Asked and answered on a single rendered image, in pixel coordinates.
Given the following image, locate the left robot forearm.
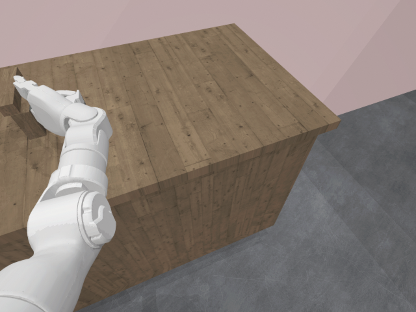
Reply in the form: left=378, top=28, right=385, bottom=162
left=27, top=103, right=113, bottom=250

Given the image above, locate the counter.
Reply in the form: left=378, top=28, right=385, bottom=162
left=0, top=23, right=341, bottom=312

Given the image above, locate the left robot upper arm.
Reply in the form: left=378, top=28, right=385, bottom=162
left=0, top=190, right=116, bottom=312

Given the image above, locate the robot left hand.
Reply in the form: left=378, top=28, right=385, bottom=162
left=13, top=75, right=85, bottom=137

